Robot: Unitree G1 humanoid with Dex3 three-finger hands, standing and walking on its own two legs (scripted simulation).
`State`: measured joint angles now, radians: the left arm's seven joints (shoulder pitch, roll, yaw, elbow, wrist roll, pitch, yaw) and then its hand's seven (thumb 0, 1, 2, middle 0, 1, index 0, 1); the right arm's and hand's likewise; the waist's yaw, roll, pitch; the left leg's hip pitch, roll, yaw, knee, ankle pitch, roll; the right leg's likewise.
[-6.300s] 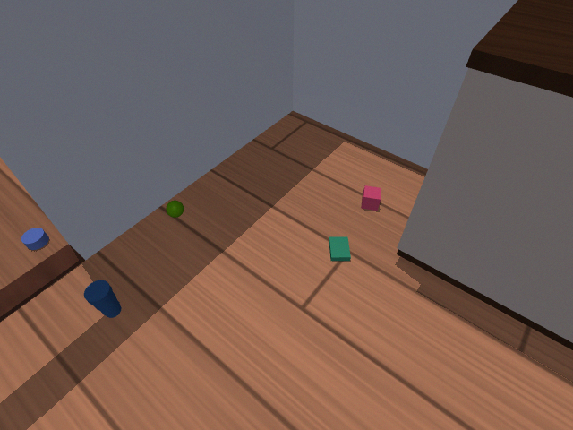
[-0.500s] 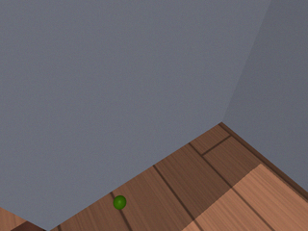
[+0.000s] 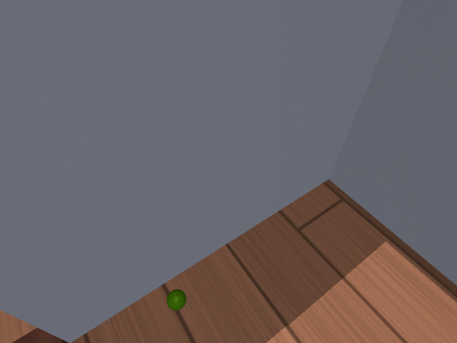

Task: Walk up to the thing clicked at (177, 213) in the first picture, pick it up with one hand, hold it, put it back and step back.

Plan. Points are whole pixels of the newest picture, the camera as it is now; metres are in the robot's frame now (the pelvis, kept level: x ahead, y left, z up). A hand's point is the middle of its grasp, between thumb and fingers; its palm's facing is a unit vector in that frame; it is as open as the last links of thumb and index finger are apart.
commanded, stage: stand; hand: left
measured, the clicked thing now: (176, 299) +0.42 +0.24 -0.74
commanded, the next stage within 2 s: none
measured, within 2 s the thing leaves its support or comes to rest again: neither
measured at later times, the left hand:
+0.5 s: hand out of the picture +0.08 +0.25 -0.16, palm faces -0.02 -0.94 -0.35, open 7.3 cm
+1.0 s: hand out of the picture +0.09 +0.25 -0.16, palm faces -0.02 -0.94 -0.35, open 7.3 cm
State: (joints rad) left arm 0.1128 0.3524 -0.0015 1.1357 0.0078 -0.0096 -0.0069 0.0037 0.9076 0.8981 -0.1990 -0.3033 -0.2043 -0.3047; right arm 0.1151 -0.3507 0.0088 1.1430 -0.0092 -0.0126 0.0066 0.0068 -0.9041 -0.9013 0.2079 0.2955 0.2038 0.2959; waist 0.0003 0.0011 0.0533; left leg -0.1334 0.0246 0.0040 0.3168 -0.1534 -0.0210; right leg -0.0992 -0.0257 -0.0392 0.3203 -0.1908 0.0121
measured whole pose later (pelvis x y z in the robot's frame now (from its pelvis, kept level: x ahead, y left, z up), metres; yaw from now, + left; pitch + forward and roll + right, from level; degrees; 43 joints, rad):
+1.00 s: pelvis +0.01 +0.00 +0.00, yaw +0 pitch -2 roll +0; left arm 0.11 0.35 0.00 1.13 0.01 -0.01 0.00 0.00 0.91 0.90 -0.20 -0.30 -0.20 -0.30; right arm 0.10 -0.35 0.01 1.13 -0.01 -0.01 0.00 0.01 -0.90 -0.90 0.21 0.30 0.20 0.30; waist 0.00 0.00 0.05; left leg -0.10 0.03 0.01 0.30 -0.17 -0.02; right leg -0.07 -0.02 -0.03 0.30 -0.20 0.01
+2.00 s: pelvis +0.02 +0.00 +0.00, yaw +0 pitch -2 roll +0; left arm 0.12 0.35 0.00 1.13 0.01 -0.01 0.00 0.00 0.91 0.90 -0.20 -0.30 -0.20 -0.31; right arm 0.11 -0.35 0.01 1.12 -0.01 -0.01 0.00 0.01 -0.90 -0.90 0.21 0.30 0.20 0.30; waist 0.00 0.00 0.05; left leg -0.10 0.03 0.01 0.30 -0.17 -0.02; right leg -0.07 -0.03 -0.04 0.30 -0.20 0.01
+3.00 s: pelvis -0.01 +0.01 -0.09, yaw -1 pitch +17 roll -2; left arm 0.22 0.31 0.13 0.52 0.25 0.18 0.01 0.00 -0.53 0.99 -0.07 -1.07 -0.07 -1.07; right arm 0.18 -0.23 -0.03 0.57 0.01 -0.12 -0.03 0.01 -0.90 -0.90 0.21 0.30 0.20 0.30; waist -0.02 0.00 -0.10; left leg -0.92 0.04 -0.01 1.12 -0.51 -0.01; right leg -0.86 -0.02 -0.03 1.09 -0.53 0.02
